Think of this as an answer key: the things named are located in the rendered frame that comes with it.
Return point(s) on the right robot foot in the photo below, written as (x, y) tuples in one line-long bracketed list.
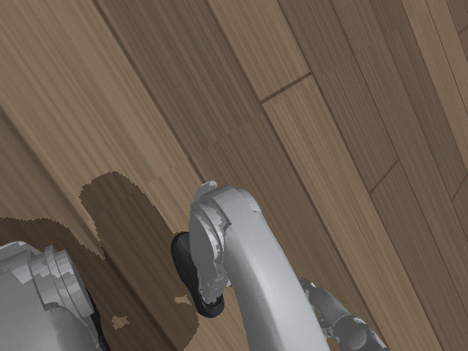
[(180, 251)]

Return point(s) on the right robot hand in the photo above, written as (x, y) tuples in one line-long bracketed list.
[(326, 305)]

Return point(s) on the right robot arm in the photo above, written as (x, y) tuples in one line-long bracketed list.
[(353, 334)]

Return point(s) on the left robot foot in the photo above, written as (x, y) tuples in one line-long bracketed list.
[(97, 323)]

